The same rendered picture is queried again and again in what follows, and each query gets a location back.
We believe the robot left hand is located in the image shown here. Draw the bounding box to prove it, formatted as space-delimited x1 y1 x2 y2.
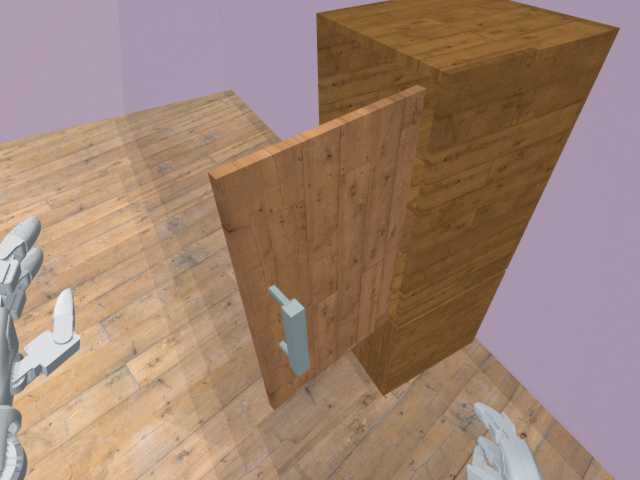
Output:
0 216 80 407

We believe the cupboard door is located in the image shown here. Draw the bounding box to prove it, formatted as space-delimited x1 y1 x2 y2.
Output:
208 85 426 411

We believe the left robot forearm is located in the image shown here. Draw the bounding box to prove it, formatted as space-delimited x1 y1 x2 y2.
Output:
0 405 27 480

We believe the robot right hand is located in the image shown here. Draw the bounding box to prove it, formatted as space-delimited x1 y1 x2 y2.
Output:
467 402 543 480

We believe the handle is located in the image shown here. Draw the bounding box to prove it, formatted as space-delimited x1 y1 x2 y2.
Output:
269 285 310 377

